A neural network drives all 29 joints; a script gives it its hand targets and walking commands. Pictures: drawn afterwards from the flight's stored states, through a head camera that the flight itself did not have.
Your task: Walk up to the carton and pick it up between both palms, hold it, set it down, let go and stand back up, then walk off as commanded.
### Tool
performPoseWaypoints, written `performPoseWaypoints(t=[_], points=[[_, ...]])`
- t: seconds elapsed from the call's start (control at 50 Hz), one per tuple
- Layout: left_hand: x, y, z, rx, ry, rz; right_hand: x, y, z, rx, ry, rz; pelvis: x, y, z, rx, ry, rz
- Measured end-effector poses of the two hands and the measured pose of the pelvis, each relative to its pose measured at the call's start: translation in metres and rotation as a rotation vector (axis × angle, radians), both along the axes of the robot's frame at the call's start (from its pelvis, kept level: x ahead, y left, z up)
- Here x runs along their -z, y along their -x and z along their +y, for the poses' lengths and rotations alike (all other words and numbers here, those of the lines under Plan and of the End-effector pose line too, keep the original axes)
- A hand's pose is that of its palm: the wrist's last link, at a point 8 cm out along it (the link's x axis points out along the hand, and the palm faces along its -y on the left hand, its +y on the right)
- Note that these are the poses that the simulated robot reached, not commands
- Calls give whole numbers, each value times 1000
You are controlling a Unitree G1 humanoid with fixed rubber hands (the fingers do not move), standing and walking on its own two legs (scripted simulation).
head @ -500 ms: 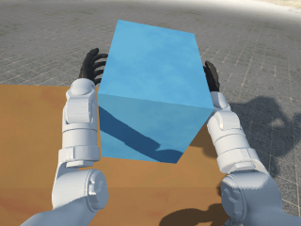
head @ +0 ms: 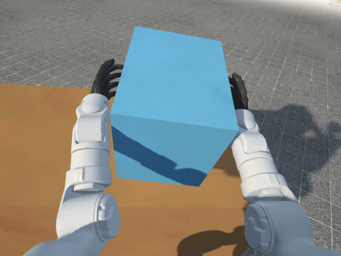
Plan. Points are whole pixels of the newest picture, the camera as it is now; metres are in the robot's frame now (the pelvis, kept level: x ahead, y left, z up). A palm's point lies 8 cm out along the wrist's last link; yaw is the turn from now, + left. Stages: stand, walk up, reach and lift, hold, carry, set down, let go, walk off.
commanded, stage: set down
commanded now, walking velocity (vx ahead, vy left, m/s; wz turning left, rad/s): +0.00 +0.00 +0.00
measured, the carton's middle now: (168, 109) +0.43 +0.01 +0.16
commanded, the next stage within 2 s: none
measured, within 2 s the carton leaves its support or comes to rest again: neither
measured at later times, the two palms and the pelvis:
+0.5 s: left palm (111, 101) +0.42 +0.15 +0.18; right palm (240, 118) +0.38 -0.16 +0.18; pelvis +0.00 +0.00 +0.00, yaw +0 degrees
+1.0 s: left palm (114, 105) +0.44 +0.15 +0.16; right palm (237, 125) +0.39 -0.16 +0.15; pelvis +0.01 +0.00 +0.00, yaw +0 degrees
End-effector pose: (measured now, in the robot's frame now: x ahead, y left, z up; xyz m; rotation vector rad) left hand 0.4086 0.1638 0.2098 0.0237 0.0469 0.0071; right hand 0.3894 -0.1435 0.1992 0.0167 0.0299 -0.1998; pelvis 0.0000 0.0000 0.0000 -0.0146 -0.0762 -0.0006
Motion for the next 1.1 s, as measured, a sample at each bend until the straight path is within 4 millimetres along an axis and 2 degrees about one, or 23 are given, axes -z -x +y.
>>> performPoseWaypoints(t=[0.32,1.1], points=[[17,-11,-18,60,-13,25,16,7,-17,55,-2,17,0,0,0,0,0,0],[58,-34,-19,110,3,102,54,-1,-16,107,-23,76,0,-10,2,-1,-3,16]])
